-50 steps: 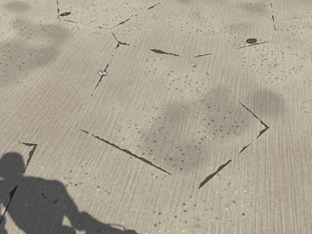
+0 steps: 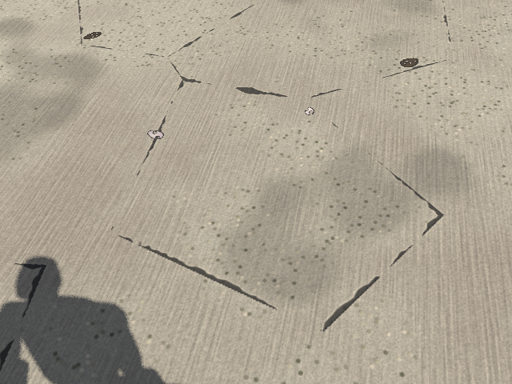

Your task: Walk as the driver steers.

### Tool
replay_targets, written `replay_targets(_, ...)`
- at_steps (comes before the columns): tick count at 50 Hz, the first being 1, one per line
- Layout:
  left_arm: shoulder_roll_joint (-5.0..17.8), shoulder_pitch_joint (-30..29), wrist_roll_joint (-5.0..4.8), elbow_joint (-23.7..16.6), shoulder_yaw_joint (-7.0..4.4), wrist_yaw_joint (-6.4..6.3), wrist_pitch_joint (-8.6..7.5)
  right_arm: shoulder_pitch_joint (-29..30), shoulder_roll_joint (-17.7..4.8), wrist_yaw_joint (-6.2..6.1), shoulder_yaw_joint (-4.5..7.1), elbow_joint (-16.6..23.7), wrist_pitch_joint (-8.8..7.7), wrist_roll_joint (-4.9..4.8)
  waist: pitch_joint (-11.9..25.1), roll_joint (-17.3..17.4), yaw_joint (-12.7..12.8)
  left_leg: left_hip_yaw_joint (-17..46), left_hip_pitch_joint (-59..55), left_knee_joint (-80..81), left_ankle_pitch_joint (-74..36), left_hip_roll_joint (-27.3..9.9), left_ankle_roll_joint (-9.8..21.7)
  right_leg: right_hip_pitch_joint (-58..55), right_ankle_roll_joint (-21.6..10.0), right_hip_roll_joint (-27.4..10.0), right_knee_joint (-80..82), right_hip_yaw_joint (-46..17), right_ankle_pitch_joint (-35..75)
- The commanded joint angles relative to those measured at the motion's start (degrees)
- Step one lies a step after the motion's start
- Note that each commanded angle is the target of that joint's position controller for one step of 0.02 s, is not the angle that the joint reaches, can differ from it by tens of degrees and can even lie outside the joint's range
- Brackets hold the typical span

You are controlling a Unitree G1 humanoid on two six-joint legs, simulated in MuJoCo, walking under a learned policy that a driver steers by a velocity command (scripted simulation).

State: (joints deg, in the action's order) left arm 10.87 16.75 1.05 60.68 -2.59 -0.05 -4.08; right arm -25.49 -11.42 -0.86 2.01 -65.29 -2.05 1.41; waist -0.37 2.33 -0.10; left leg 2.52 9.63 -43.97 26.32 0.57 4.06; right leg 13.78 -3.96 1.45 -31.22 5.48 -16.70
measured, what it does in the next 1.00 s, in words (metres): walks ahead: left foot, then right foot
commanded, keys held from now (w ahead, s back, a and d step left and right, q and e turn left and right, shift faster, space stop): w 1.00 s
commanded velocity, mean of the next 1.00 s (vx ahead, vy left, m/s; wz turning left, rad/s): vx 0.47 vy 0.00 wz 0.00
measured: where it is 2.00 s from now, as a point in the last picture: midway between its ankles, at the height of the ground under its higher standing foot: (297, 220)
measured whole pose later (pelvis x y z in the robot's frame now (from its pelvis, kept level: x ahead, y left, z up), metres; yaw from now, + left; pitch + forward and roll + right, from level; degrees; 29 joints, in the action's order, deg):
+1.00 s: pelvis +0.55 -0.03 -0.01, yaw -1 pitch +0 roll +0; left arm 9.7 0.9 2.3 51.1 -2.3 0.5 -4.7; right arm -27.2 -9.6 -1.0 1.4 -63.4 -5.0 0.5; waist -4.3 0.5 -2.5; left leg -3.5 -1.0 -36.9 27.4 2.4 4.2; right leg 25.4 -6.4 1.5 -31.1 6.8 -6.0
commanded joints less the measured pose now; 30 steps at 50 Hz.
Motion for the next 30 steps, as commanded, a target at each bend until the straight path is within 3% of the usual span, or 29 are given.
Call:
replay_targets(1, 6.8, 11.6, 0.03, 1.5, -1.33, -0.06, 0.58, 8.5, -2.8, 1.48, 0.30, 7.0, -2.16, 1.07, -9.6, -5.3, 2.8, -0.3, 32.0, -21.7, -5.3, -3.0, 2.2, -13.5, -7.1, -20.5, 24.3, -33.7, -20.4)
replay_targets(2, 6.0, 8.4, 0.07, 0.2, -1.00, 0.00, 0.05, 7.9, -1.7, 1.91, 0.12, 6.6, -2.52, 0.54, -9.3, -4.0, 1.0, -0.3, 29.9, -20.6, -9.6, -4.4, 1.8, -11.4, -6.4, -17.9, 24.7, -27.8, -11.9)
replay_targets(3, 4.6, 7.7, -0.16, 0.0, -0.43, -0.13, -0.49, 7.7, -2.0, 2.21, 0.39, 6.4, -2.38, 0.64, -8.3, -3.7, 0.2, -1.1, 28.5, -19.3, -12.1, -5.0, 1.2, -11.4, -5.2, -15.7, 25.1, -23.1, -5.1)
replay_targets(6, 3.5, 12.4, -0.26, 2.1, 0.36, -0.42, -1.60, 8.7, -2.5, 2.48, 0.81, 6.9, -1.19, 0.71, -6.2, -5.9, -0.2, -4.0, 29.3, -18.3, -14.8, -4.5, -0.2, -14.4, -4.8, -13.2, 23.0, -14.9, 16.1)
replay_targets(11, 3.1, 15.8, -0.05, 3.1, 1.30, -0.77, -1.82, 22.1, -1.3, 2.57, 0.27, 12.2, -0.46, 0.15, -8.1, -6.8, 1.6, -8.2, 31.5, -6.9, -19.2, -2.9, -1.7, -13.8, -5.0, -11.1, 22.8, -8.9, 32.3)
replay_targets(15, 4.0, 16.9, -0.05, 3.6, 1.41, -1.31, -2.10, 28.7, -0.8, 2.45, -0.43, 14.9, -0.52, -0.50, -8.7, -8.0, 2.4, -11.0, 24.0, 6.9, -22.4, -0.3, 0.0, -13.9, -4.9, -11.4, 22.6, -6.8, 40.3)
replay_targets(17, 5.0, 15.7, 0.04, 3.6, 1.20, -1.48, -2.35, 26.7, -2.3, 1.95, 0.06, 15.0, -0.71, -0.56, -7.0, -8.2, 0.5, -11.2, 18.7, 9.6, -21.5, 1.3, 2.3, -16.3, -4.5, -12.5, 18.8, -5.9, 51.8)
replay_targets(19, 6.3, 13.7, 0.23, 3.3, 0.73, -1.72, -2.29, 17.0, -4.6, 1.17, 1.28, 12.3, -1.32, -0.58, -1.4, -8.5, -4.0, -10.7, 9.2, 10.6, -18.4, 3.8, 4.7, -19.0, -3.9, -12.9, 7.1, -5.0, 63.7)
replay_targets(20, 7.0, 12.4, 0.05, 3.0, 0.50, -1.66, -1.96, 8.2, -5.6, 0.75, 2.10, 9.4, -1.77, -0.53, 2.8, -8.0, -7.7, -10.2, 0.0, 14.5, -20.0, 4.2, 5.8, -17.5, -3.5, -12.2, -3.1, -4.3, 61.5)
replay_targets(21, 6.4, 12.1, -0.30, 2.3, 0.64, -1.32, -1.83, -0.1, -8.2, 0.20, 3.21, 7.1, -2.14, 0.55, 7.2, -5.9, -10.9, -3.9, -12.6, 16.6, -16.0, -1.8, 7.7, -8.7, -3.1, -10.3, -16.7, -3.4, 47.4)
replay_targets(22, 0.6, 15.8, -1.06, 0.8, 1.63, -0.66, -1.65, -5.0, -13.4, 0.10, 4.47, 6.9, -2.20, 1.85, 13.7, 4.3, -8.5, 19.9, -25.4, 19.0, -8.1, -18.7, 13.0, 6.8, -1.9, -2.6, -38.3, -1.0, 7.9)
replay_targets(23, 2.6, 17.7, -1.43, 0.9, 0.54, -0.11, -1.26, -1.6, -13.1, 0.88, 4.63, 7.1, -1.39, 0.24, 15.7, 6.5, -6.5, 41.0, -26.9, 29.2, -0.8, -24.0, 18.9, 19.0, -1.8, 3.5, -50.5, -6.9, -12.2)
replay_targets(24, 5.0, 10.8, -0.45, -1.1, -0.07, -0.22, -1.06, 5.9, -10.0, 1.09, 3.86, 8.2, -1.41, -0.95, 5.2, 1.2, -3.8, 32.4, -18.2, 31.6, 5.8, -21.7, 16.1, 23.9, -2.7, -1.6, -50.0, -8.8, -6.4)
replay_targets(25, 5.0, 6.3, -0.02, -2.5, -0.21, 0.09, -1.37, 10.2, -5.9, 1.39, 2.77, 9.1, -1.93, -1.18, -0.5, -1.8, -2.9, 25.0, -9.3, 33.9, 1.3, -19.4, 14.0, 22.9, -2.8, -3.6, -46.4, -8.5, -1.6)
replay_targets(26, 3.6, 5.5, 0.08, -2.4, -0.26, 0.17, -1.21, 11.4, -3.6, 1.39, 2.03, 8.7, -2.58, -0.72, -3.2, -3.9, -0.6, 19.3, -3.3, 35.2, -5.9, -16.9, 11.8, 19.6, -2.5, -5.3, -42.8, -8.5, 0.5)
replay_targets(27, 2.5, 6.4, 0.87, -2.2, -0.22, 0.35, -0.49, 10.5, -1.8, 1.05, 1.33, 7.8, -3.15, -0.69, -3.8, -3.9, 1.2, 14.2, 0.9, 35.8, -12.2, -14.4, 10.0, 15.9, -1.9, -6.3, -40.0, -8.5, 1.1)
replay_targets(28, 1.0, 7.9, 1.24, -1.9, 0.00, 0.66, 0.28, 9.2, -1.7, 0.81, 1.04, 7.0, -3.66, -0.61, -3.4, -2.2, 2.2, 11.3, 2.8, 35.9, -16.6, -13.6, 9.6, 13.6, -1.1, -6.7, -37.8, -8.2, 1.1)
replay_targets(30, 0.6, 6.3, 1.36, -2.8, -0.08, 0.98, 1.29, 5.9, -3.1, 0.57, 1.07, 5.7, -4.51, -0.62, -3.7, -1.4, 2.8, 7.5, 2.9, 36.3, -23.4, -12.2, 9.6, 15.0, 0.0, -7.0, -34.9, -6.8, 2.0)
Next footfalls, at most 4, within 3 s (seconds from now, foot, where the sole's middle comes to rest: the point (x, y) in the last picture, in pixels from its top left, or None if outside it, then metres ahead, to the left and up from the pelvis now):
0.42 left None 0.38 0.05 -0.77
0.96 right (317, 320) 0.70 -0.10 -0.77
1.52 left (257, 234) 1.01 0.06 -0.77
2.06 right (335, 189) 1.19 -0.21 -0.77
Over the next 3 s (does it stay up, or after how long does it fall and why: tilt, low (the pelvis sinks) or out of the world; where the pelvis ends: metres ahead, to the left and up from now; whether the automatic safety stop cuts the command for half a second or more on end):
stays up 1.49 -0.35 0.02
